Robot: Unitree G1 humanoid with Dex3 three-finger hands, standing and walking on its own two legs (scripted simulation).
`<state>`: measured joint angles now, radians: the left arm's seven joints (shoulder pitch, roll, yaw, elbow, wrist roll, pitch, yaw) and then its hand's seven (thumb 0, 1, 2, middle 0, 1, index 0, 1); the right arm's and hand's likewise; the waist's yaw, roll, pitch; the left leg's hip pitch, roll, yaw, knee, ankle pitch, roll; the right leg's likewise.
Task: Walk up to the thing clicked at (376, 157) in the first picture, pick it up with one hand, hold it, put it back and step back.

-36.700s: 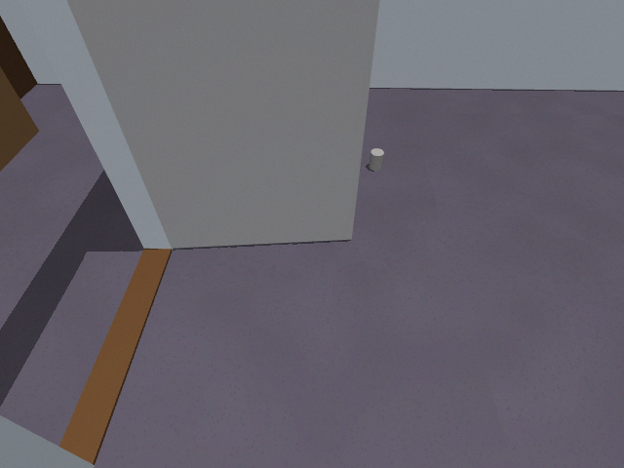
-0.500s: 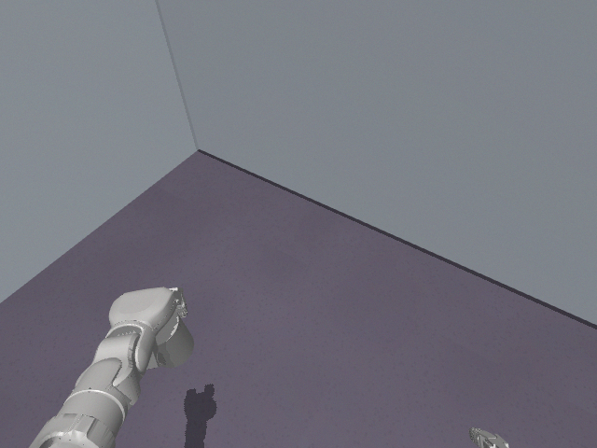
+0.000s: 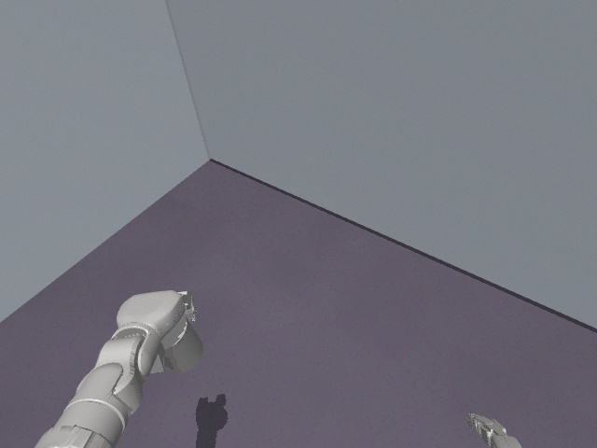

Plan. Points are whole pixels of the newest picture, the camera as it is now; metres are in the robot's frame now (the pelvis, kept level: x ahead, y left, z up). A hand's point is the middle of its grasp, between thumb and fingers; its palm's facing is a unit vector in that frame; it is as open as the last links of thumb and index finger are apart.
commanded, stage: hold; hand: left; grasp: from above
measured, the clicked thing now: (174, 341) +0.32 +0.22 -0.08
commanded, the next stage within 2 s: crouch in 1.08 s
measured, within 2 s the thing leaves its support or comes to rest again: neither
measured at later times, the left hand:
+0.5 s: hand (157, 346) +0.28 +0.22 -0.03, palm faces -0.44 -0.06 -0.90, open 9.6 cm
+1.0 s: hand (153, 351) +0.28 +0.22 -0.03, palm faces -0.45 -0.05 -0.89, open 9.6 cm
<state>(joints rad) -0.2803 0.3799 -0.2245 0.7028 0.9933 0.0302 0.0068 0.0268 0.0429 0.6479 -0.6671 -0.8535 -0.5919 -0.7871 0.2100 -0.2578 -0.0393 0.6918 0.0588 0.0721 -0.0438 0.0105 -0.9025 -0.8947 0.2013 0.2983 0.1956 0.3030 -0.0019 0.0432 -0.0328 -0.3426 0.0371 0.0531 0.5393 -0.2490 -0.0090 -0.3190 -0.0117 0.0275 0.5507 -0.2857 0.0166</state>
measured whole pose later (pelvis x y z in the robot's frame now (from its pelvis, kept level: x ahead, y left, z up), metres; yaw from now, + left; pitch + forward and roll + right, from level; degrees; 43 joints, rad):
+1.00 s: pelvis -0.01 +0.00 +0.01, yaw +0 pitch +0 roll +0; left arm -0.24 0.40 -0.23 0.61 0.99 0.01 -0.05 0.03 0.04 0.65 -0.65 -0.88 -0.59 -0.79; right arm 0.17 -0.25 -0.02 0.69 0.07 0.07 -0.06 0.01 -0.91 -0.90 0.20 0.30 0.20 0.30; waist 0.02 0.05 0.00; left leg -0.27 0.03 0.05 0.46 -0.20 -0.01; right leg -0.25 -0.01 0.03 0.49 -0.24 0.02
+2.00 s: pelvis -0.06 +0.01 -0.18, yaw +0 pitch +30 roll -3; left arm -0.66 0.44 -0.04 1.21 1.17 -0.06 0.37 0.02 0.05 0.62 -0.66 -0.86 -0.60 -0.78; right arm 0.25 -0.25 -0.08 0.75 -0.04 0.01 -0.01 0.01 -0.90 -0.90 0.20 0.30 0.20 0.30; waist -0.13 0.05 -0.20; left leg -1.52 0.05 -0.02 1.55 -0.55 0.01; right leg -1.46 0.00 -0.01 1.53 -0.59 0.03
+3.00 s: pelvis -0.08 +0.00 -0.39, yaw -5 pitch +36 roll -6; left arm -0.89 0.67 0.11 1.38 1.25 -0.19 0.38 0.02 0.05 0.60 -0.70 -0.80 -0.65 -0.71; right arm 0.16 -0.25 0.00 0.77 -0.13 -0.05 0.11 0.00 -0.92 -0.90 0.20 0.30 0.20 0.30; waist -0.19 0.00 -0.09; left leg -2.23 0.06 -0.11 2.25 -0.65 0.00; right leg -2.14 0.03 -0.05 2.21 -0.71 0.03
